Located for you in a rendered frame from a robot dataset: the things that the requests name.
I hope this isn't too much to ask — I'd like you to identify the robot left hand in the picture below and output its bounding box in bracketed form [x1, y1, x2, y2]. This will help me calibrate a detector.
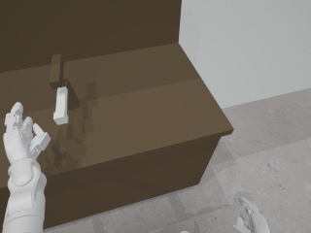
[3, 102, 51, 165]

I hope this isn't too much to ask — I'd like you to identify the robot right hand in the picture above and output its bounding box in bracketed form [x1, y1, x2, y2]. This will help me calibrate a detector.
[233, 196, 270, 233]

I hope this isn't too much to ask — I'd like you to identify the counter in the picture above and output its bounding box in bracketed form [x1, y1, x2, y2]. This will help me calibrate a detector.
[0, 0, 234, 233]

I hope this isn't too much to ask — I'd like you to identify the left robot forearm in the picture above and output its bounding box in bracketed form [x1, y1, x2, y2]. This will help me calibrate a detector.
[2, 158, 47, 233]

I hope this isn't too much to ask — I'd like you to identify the tap lever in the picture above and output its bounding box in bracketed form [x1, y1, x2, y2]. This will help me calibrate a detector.
[53, 86, 68, 125]

